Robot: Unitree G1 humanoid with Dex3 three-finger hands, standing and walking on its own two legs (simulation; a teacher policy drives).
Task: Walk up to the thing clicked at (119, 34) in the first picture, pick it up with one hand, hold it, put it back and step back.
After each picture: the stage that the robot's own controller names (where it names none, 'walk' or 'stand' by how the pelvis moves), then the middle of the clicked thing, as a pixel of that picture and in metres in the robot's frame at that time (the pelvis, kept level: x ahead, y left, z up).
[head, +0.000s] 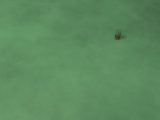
stand; (117, 34) +1.52 -0.37 -0.72
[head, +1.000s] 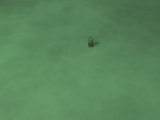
walk; (90, 42) +1.42 +0.06 -0.69
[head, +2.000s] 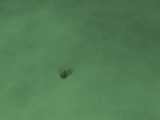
walk; (62, 72) +0.92 +0.30 -0.71
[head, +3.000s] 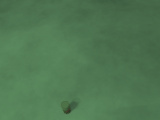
walk; (66, 107) +0.58 +0.26 -0.72
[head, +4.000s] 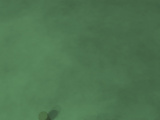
stand; (44, 118) +0.40 +0.32 -0.69
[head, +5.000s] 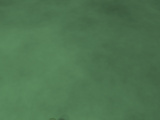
stand; out of the picture +0.45 +0.24 -0.72
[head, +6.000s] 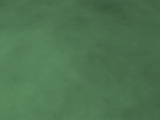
walk; out of the picture +0.40 +0.26 -0.72
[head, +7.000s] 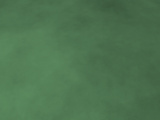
stand; out of the picture +0.35 +0.29 -0.73
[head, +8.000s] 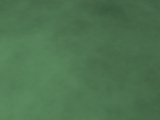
stand; out of the picture +0.32 +0.28 -0.73
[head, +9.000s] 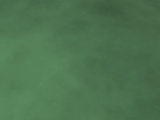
stand; out of the picture +0.32 +0.29 -0.73
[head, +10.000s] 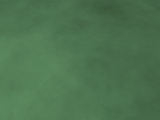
stand; out of the picture +0.31 +0.29 -0.73
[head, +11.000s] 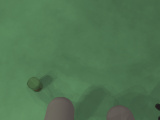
go down; (35, 84) +0.37 +0.30 -0.48
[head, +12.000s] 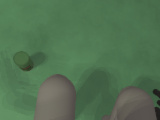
go down; (24, 62) +0.40 +0.34 -0.31
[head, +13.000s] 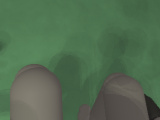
close in; out of the picture +0.36 +0.37 -0.24
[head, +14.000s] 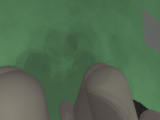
rest palm; out of the picture +0.34 +0.38 -0.20
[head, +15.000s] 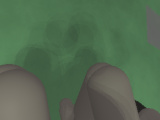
close; out of the picture +0.33 +0.39 -0.21
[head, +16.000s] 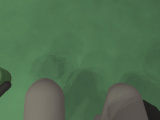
lift; out of the picture +0.30 +0.31 -0.05
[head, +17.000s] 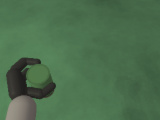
hold; (41, 82) +0.33 +0.16 +0.06
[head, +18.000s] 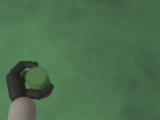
hold; (40, 83) +0.34 +0.17 +0.02
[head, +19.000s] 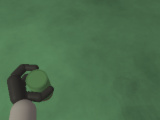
hold; (40, 86) +0.34 +0.17 +0.02
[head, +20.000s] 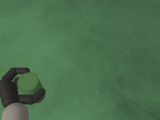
crouch; (32, 88) +0.33 +0.20 -0.02
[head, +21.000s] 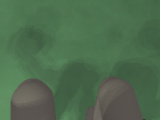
lower; out of the picture +0.41 +0.34 -0.09
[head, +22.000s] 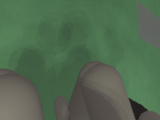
lower; out of the picture +0.37 +0.38 -0.20
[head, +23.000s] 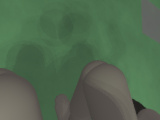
lower; out of the picture +0.36 +0.39 -0.22
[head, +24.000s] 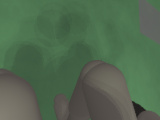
lower; out of the picture +0.36 +0.38 -0.22
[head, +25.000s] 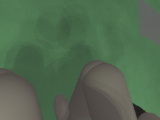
lower; out of the picture +0.35 +0.38 -0.22
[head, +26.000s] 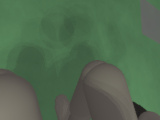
draw back; out of the picture +0.36 +0.37 -0.22
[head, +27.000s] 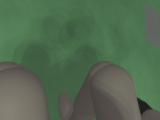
rise; out of the picture +0.36 +0.37 -0.22
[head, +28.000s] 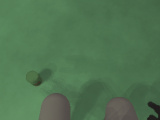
walk; (34, 78) +0.41 +0.30 -0.45
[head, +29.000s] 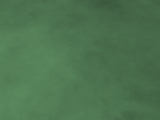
stand; out of the picture +0.36 +0.27 -0.66
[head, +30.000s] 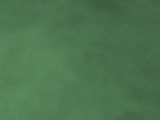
stand; out of the picture +0.36 +0.28 -0.67
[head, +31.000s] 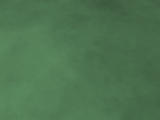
stand; out of the picture +0.36 +0.27 -0.69
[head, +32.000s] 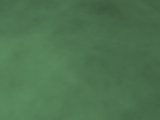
stand; out of the picture +0.37 +0.27 -0.72
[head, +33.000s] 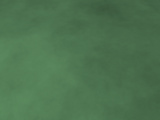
stand; out of the picture +0.34 +0.27 -0.73
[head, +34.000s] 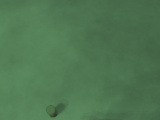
walk; (52, 111) +0.40 +0.27 -0.71
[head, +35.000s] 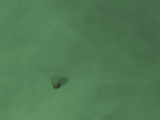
walk; (55, 82) +0.62 +0.23 -0.69
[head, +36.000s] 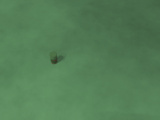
stand; (53, 58) +0.97 +0.27 -0.70
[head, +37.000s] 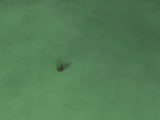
stand; (59, 65) +0.97 +0.28 -0.70
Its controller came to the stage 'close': yes
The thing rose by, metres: 0.72
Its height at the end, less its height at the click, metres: +0.00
